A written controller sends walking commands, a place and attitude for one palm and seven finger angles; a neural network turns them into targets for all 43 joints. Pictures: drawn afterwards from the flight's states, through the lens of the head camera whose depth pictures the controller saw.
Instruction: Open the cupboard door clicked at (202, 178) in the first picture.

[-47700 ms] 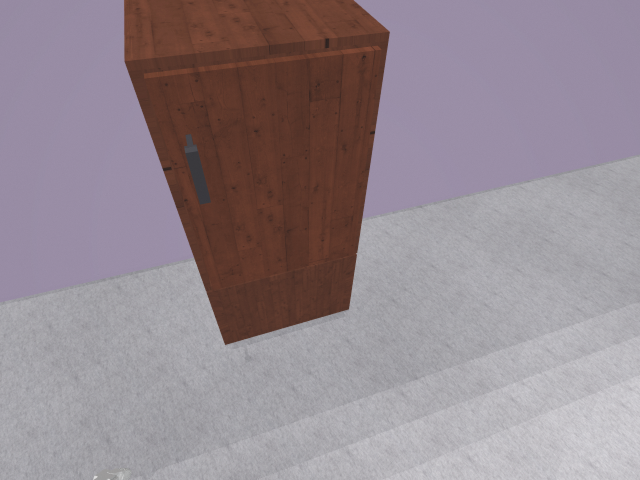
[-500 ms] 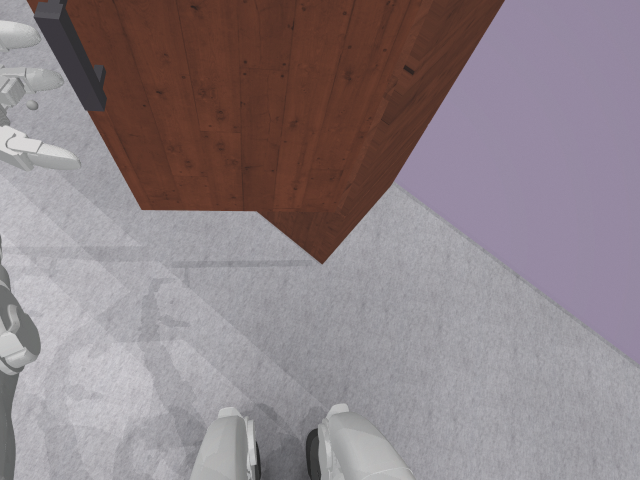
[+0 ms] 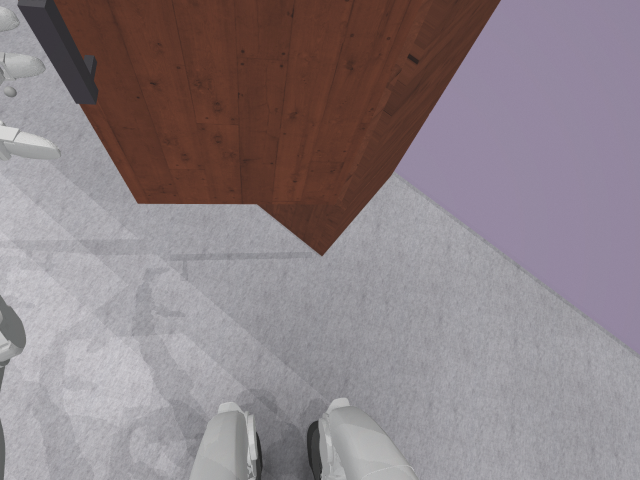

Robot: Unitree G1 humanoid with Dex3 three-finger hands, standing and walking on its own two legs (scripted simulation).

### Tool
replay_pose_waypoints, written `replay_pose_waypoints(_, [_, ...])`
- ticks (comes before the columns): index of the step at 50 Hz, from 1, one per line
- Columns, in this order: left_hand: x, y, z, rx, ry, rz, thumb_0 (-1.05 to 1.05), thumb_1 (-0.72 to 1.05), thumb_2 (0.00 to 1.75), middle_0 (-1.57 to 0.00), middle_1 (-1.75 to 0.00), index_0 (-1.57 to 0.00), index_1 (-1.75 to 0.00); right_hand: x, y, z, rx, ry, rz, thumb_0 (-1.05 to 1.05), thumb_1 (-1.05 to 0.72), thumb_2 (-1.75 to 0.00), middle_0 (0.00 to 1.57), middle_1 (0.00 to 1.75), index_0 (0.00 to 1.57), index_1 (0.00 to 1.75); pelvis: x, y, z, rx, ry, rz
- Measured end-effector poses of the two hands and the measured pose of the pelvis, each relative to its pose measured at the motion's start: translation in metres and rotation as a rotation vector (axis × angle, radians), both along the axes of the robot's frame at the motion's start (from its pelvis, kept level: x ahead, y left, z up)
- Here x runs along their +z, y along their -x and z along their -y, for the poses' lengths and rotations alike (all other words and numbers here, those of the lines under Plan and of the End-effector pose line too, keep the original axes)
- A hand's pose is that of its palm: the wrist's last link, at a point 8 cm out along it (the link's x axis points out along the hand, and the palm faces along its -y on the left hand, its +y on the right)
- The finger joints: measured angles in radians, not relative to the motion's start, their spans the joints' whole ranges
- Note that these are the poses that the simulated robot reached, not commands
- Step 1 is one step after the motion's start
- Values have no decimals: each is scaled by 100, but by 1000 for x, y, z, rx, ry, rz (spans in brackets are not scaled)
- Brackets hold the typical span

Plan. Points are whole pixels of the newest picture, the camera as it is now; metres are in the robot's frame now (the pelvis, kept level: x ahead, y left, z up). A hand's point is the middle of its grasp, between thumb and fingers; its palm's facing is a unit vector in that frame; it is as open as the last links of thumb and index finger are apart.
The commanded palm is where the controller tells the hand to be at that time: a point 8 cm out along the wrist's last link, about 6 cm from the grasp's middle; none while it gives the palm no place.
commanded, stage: move the hooked fingers beside the handle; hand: left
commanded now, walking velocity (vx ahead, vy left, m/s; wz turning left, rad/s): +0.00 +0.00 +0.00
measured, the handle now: (67, 39) +0.58 +0.23 +0.09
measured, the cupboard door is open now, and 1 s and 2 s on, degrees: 43 43 42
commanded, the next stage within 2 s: slide the fingers in behind the handle in 0.64 s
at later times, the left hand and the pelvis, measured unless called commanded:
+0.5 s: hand (8, 94) +0.52 +0.28 +0.08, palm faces +0.02 -1.00 -0.01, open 13.9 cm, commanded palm +0.51 +0.31 +0.08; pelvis +0.00 +0.00 +0.00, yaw +0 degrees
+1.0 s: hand (36, 100) +0.52 +0.25 +0.08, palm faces -0.02 -1.00 +0.00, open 13.9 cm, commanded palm +0.50 +0.28 +0.08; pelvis +0.00 +0.00 +0.00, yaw +0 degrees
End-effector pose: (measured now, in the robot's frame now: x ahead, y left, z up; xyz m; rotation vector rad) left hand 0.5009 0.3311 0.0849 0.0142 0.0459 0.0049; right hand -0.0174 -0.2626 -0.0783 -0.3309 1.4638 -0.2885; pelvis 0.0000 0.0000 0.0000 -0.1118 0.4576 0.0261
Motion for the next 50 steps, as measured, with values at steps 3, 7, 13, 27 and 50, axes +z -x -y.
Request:
replay_pose_waypoints(3, [-1, -2, 2, -7, 8, -5, -1, -49, 30, -30, -120, -30, -120, 1, -1, 0, -1, 2, -1, 0, -90, -90, 20, 30, 21, 30, 0, -1, 0, 3, 0, -1])
replay_pose_waypoints(7, [-5, -2, 5, -10, 5, -24, -1, -49, 30, -30, -120, -30, -120, 2, -3, 1, -1, 5, 2, 0, -90, -90, 20, 30, 21, 30, 1, -2, 0, 2, 0, -1])
replay_pose_waypoints(13, [-3, -2, 8, -2, 3, -6, -1, -49, 30, -30, -120, -30, -120, 3, -6, 3, -2, 2, 8, 0, -90, -90, 20, 30, 21, 30, 3, -4, 1, -1, -3, 2])
replay_pose_waypoints(27, [-1, 3, -5, 19, -1, -5, -1, -49, 30, -30, -120, -30, -120, 3, -11, 9, 2, 13, 27, 0, -90, -90, 20, 30, 21, 30, 2, -4, 4, -6, -4, 5])
replay_pose_waypoints(50, [-4, 5, 22, -29, 15, -11, -1, -50, 30, -30, -120, -30, -120, 0, -12, 2, 16, -2, 51, 0, -90, -90, 20, 30, 21, 30, 2, 1, 0, 7, -4, 17])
